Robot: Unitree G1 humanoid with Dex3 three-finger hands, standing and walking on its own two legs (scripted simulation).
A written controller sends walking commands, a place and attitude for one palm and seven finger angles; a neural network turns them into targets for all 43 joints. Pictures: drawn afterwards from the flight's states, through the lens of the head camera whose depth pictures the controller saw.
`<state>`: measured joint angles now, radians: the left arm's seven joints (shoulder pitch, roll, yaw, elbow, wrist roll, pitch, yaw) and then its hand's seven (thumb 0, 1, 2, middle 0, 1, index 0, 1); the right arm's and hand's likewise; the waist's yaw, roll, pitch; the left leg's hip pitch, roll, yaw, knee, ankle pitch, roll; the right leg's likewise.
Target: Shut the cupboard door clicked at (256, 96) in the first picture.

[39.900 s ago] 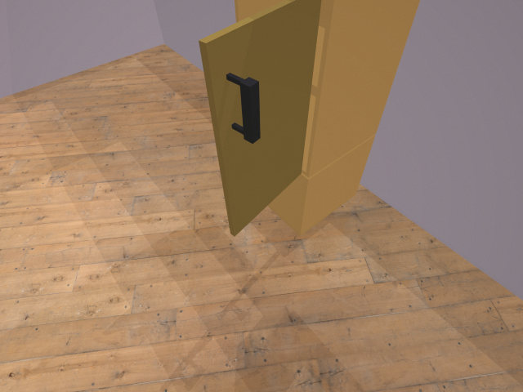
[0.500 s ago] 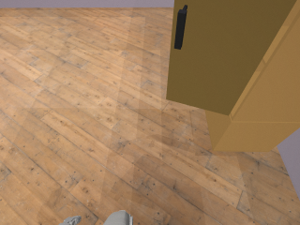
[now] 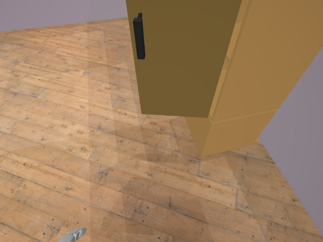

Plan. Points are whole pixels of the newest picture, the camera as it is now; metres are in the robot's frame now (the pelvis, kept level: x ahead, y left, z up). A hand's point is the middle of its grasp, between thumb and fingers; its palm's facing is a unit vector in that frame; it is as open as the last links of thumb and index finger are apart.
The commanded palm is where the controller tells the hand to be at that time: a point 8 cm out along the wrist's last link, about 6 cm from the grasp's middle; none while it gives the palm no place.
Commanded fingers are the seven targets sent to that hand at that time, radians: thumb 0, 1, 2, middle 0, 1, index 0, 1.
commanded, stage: take the last steps up to it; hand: left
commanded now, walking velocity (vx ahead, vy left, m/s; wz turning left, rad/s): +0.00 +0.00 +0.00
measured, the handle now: (140, 36) +0.72 +0.09 +0.12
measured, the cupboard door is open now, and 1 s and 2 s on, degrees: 72 72 72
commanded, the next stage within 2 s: come to a stop and stand still in 0.72 s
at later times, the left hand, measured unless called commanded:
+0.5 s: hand out of the picture +0.15 +0.17 -0.16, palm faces -0.09 -0.98 -0.15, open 7.4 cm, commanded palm none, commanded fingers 0.00 0.90 0.90 -0.20 -0.30 -0.20 -0.30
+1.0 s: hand (140, 196) +0.28 +0.08 -0.17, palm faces -0.06 -0.98 -0.17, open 7.3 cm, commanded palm none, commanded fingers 0.00 0.90 0.90 -0.20 -0.30 -0.20 -0.30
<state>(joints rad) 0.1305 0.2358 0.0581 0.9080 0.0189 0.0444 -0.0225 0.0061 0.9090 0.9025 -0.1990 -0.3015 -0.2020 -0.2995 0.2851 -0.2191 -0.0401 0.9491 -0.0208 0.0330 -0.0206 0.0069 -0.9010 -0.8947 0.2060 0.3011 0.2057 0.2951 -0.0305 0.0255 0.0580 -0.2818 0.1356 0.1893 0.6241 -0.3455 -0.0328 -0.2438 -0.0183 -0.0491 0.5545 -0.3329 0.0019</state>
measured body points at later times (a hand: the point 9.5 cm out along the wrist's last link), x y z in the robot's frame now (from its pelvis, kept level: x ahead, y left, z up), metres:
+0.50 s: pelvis +0.08 -0.01 +0.02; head +0.10 +0.01 +0.47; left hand +0.15 +0.23 -0.14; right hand +0.03 -0.24 -0.13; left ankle +0.05 +0.11 -0.73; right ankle +0.07 -0.14 -0.66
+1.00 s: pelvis +0.24 -0.08 +0.01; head +0.26 -0.08 +0.46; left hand +0.28 +0.14 -0.16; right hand +0.28 -0.32 -0.14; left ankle +0.29 +0.02 -0.73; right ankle +0.20 -0.17 -0.73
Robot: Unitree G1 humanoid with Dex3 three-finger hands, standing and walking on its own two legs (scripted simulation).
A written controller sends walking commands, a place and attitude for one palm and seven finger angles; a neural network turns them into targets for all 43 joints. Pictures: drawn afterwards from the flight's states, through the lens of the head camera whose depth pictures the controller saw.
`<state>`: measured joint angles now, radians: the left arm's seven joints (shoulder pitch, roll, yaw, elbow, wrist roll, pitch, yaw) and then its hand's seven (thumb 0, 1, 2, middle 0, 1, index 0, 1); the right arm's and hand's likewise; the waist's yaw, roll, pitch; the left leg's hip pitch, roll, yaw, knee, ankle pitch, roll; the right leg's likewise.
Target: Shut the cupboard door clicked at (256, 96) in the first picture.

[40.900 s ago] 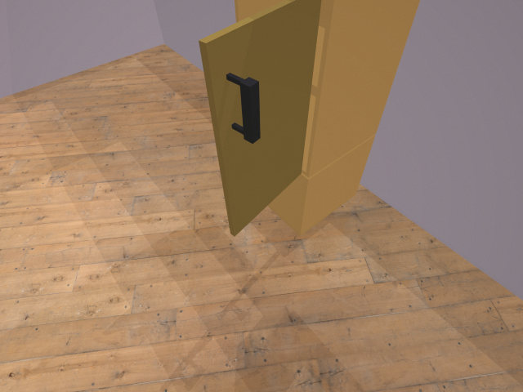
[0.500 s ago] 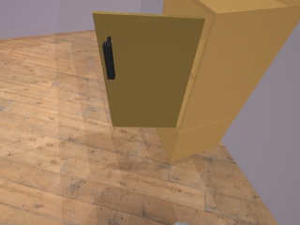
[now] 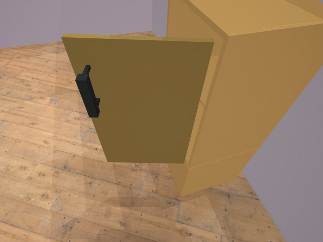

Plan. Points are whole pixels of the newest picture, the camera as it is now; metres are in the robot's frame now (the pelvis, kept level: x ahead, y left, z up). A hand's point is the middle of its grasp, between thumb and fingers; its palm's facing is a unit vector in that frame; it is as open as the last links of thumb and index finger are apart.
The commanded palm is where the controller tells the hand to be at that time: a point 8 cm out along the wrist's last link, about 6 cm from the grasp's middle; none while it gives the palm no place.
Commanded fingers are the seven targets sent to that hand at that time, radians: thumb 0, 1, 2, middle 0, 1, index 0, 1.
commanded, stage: come to a stop and stand still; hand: left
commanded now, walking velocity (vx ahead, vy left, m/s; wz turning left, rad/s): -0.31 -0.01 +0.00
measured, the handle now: (90, 91) +0.46 +0.23 +0.11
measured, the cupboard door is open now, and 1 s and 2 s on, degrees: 72 72 72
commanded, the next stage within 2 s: look again from close up in 1.22 s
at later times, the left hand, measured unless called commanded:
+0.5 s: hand out of the picture +0.03 +0.18 -0.16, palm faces +0.03 -0.96 -0.26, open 7.3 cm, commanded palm none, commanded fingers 0.00 0.90 0.90 -0.20 -0.30 -0.20 -0.30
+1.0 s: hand out of the picture -0.02 +0.20 -0.17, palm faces +0.01 -0.99 -0.16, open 7.3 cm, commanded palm none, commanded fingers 0.00 0.90 0.90 -0.20 -0.30 -0.20 -0.30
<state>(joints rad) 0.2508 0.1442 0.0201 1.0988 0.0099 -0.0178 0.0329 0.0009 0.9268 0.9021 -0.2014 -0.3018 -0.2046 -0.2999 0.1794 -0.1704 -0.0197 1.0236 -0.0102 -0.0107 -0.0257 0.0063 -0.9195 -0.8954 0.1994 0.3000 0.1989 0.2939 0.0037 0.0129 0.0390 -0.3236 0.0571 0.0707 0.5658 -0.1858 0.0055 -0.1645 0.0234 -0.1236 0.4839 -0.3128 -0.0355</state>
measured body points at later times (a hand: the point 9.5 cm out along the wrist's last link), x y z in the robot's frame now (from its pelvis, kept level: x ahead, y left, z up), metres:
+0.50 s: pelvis +0.00 -0.01 +0.00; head +0.04 -0.02 +0.45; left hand +0.03 +0.23 -0.14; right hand +0.06 -0.26 -0.15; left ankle -0.04 +0.12 -0.72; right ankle -0.03 -0.11 -0.73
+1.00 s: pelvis -0.02 +0.03 +0.01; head -0.02 +0.04 +0.46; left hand -0.02 +0.25 -0.16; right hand -0.04 -0.19 -0.14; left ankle -0.05 +0.13 -0.73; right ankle -0.03 -0.11 -0.73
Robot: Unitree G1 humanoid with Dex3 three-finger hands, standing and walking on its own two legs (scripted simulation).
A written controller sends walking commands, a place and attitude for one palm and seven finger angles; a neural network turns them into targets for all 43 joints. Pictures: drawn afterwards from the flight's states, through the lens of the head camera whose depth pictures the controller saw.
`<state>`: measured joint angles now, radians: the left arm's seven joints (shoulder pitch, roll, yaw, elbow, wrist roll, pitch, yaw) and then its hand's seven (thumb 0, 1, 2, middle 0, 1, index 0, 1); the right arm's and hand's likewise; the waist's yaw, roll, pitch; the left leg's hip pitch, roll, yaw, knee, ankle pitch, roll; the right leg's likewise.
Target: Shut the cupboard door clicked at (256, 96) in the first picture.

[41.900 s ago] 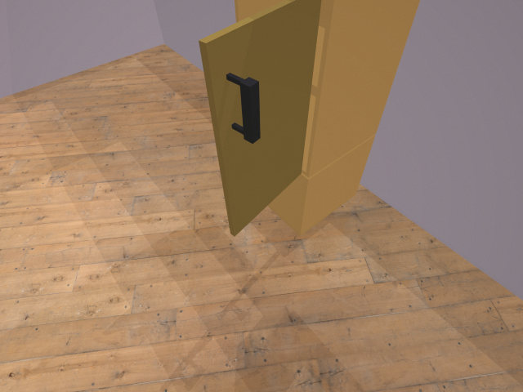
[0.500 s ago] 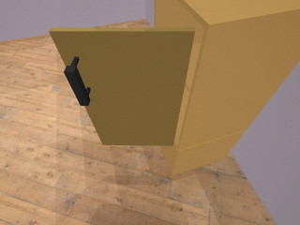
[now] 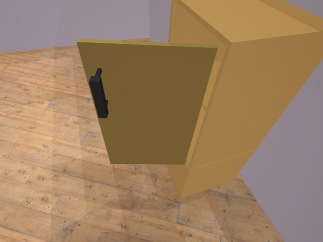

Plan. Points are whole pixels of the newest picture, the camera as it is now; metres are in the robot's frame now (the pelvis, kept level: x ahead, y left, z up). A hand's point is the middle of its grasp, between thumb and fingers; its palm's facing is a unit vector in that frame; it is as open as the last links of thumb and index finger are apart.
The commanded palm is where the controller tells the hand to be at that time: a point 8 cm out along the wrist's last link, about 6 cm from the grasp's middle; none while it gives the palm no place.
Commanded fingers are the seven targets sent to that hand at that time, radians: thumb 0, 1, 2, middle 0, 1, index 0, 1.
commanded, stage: come to a stop and stand still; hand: left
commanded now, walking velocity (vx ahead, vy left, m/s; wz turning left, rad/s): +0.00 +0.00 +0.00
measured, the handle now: (101, 93) +0.48 +0.21 +0.10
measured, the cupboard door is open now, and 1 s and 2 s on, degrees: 72 72 72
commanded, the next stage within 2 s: look again from close up in 0.22 s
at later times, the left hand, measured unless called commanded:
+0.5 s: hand out of the picture -0.02 +0.17 -0.18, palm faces +0.02 -0.98 -0.19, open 7.3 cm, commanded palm none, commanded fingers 0.00 0.90 0.90 -0.20 -0.30 -0.20 -0.30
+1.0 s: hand out of the picture +0.04 +0.16 -0.16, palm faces +0.12 -0.97 -0.22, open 7.3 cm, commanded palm +0.09 +0.20 -0.07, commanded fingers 0.00 0.90 0.90 -0.25 -0.36 -0.25 -0.36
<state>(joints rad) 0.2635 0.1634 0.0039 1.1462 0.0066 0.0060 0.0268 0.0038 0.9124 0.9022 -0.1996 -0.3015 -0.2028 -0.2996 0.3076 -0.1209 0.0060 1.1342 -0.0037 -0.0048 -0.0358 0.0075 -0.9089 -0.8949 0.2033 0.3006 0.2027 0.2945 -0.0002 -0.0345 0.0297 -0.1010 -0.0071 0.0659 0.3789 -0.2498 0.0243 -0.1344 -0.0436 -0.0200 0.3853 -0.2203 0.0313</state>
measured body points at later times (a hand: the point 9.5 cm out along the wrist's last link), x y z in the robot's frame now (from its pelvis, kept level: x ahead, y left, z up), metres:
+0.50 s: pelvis -0.01 +0.01 -0.01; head +0.00 +0.00 +0.44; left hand -0.02 +0.22 -0.17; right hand +0.00 -0.21 -0.17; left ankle -0.03 +0.10 -0.74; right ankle -0.01 -0.14 -0.74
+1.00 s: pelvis -0.01 -0.03 -0.01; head +0.00 -0.04 +0.44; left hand +0.04 +0.21 -0.14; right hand +0.00 -0.26 -0.17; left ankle -0.03 +0.10 -0.74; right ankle -0.01 -0.14 -0.74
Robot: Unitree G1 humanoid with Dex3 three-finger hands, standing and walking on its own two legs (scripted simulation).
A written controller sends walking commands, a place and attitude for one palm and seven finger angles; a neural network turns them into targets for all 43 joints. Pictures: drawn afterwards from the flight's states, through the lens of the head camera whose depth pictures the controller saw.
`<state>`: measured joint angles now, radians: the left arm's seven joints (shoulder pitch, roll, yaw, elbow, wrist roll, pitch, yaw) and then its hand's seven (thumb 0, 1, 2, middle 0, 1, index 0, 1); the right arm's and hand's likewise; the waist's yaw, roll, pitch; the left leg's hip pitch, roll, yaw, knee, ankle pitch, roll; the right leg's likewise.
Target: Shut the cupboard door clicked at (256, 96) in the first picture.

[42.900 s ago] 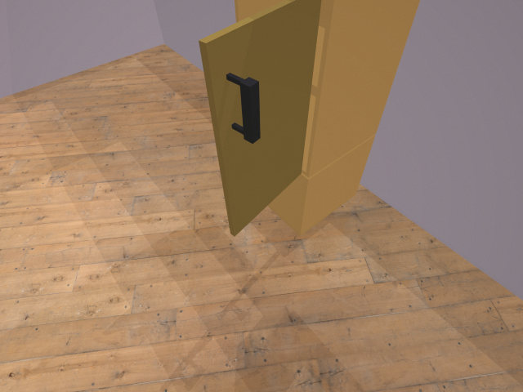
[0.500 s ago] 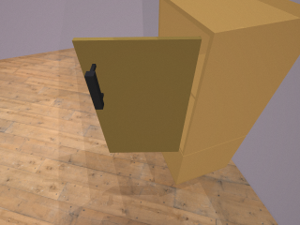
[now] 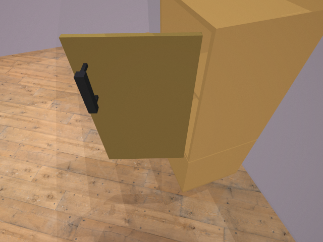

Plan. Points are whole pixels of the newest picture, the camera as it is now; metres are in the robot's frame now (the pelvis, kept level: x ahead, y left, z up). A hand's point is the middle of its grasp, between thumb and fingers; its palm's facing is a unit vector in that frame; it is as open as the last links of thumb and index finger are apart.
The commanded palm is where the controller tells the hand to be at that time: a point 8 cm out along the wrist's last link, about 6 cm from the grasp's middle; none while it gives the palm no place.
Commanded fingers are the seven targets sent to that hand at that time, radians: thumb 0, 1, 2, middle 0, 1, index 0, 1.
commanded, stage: raise the hand and make a fist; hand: left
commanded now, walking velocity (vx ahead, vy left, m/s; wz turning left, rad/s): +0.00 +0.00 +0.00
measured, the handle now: (89, 88) +0.48 +0.24 +0.11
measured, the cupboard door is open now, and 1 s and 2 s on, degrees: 72 72 72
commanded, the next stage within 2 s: bring the fist close to the handle in 1.86 s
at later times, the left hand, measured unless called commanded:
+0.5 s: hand (83, 240) +0.13 +0.18 -0.01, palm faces +0.14 -0.99 -0.04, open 5.5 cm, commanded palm +0.12 +0.23 +0.00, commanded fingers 0.00 0.90 0.90 -0.71 -0.86 -0.71 -0.86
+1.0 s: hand (72, 208) +0.18 +0.20 +0.05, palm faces +0.09 -1.00 -0.05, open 3.4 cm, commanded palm +0.15 +0.25 +0.06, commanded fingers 0.00 0.90 0.90 -1.17 -1.36 -1.17 -1.36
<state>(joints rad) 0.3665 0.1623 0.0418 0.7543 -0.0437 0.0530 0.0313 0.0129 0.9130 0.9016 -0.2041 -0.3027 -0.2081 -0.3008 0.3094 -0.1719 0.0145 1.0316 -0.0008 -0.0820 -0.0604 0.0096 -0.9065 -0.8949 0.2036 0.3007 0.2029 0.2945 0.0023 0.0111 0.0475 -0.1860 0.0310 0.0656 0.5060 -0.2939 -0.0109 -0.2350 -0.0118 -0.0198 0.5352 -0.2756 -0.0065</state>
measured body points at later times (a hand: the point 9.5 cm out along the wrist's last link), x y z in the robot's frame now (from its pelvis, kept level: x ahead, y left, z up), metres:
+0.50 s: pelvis -0.05 -0.01 -0.08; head -0.01 +0.00 +0.37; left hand +0.12 +0.23 +0.00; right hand +0.20 -0.21 -0.12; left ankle -0.02 +0.12 -0.74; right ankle +0.00 -0.11 -0.74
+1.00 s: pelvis -0.02 +0.01 -0.04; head +0.00 +0.01 +0.41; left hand +0.17 +0.25 +0.05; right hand +0.16 -0.22 -0.11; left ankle -0.02 +0.13 -0.74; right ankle +0.00 -0.11 -0.74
